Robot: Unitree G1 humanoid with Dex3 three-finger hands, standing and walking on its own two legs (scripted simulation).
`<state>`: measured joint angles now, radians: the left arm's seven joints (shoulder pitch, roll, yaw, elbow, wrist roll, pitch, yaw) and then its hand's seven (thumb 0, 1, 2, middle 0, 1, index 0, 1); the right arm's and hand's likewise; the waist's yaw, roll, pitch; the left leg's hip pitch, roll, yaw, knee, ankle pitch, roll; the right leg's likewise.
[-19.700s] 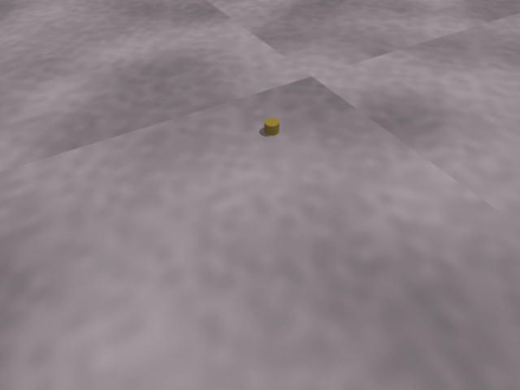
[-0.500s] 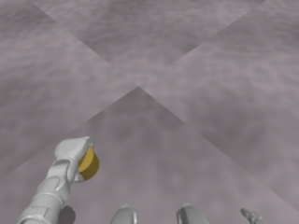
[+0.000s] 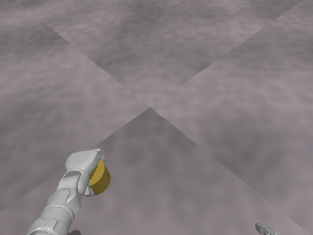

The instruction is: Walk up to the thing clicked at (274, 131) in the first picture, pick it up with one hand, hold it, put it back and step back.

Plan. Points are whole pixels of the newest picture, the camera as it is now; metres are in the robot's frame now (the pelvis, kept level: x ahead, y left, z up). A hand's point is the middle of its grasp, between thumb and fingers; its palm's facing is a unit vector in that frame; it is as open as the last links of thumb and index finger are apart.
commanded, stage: hold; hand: left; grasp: from above
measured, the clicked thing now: (92, 176) +0.32 +0.23 -0.09
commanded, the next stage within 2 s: crouch in 1.80 s
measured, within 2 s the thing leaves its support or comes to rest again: neither
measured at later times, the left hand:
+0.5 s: hand (86, 171) +0.31 +0.22 -0.03, palm faces -0.43 -0.06 -0.90, open 11.7 cm
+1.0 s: hand (85, 176) +0.29 +0.21 -0.01, palm faces -0.42 -0.07 -0.90, open 11.7 cm
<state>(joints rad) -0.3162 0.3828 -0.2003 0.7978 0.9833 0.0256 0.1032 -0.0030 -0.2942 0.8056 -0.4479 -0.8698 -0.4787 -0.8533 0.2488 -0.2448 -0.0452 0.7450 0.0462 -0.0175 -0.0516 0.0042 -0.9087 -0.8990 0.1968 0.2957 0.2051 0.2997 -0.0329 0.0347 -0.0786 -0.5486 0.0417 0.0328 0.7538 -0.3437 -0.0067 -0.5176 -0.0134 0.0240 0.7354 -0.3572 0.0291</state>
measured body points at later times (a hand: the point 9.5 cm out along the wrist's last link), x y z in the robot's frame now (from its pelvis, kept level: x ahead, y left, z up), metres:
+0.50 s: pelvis +0.01 +0.00 +0.02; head +0.02 -0.02 +0.47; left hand +0.33 +0.22 +0.03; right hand +0.14 -0.26 -0.10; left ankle +0.02 +0.12 -0.71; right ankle +0.01 -0.14 -0.71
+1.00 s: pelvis -0.01 -0.01 +0.02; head +0.00 -0.03 +0.47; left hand +0.31 +0.21 +0.04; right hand +0.14 -0.26 -0.09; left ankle +0.02 +0.12 -0.71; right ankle +0.01 -0.14 -0.71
